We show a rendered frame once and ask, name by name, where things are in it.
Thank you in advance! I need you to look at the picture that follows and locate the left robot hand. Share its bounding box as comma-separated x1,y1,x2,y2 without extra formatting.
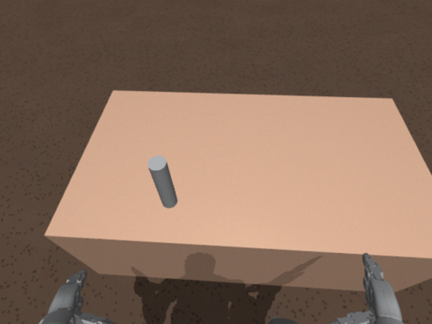
47,270,117,324

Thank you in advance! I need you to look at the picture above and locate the can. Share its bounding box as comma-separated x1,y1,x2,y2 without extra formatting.
148,155,178,208

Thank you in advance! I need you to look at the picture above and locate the left robot arm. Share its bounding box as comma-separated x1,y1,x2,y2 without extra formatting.
39,310,75,324

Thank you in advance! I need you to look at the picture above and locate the right robot hand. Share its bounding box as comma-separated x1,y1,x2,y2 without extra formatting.
328,253,402,324

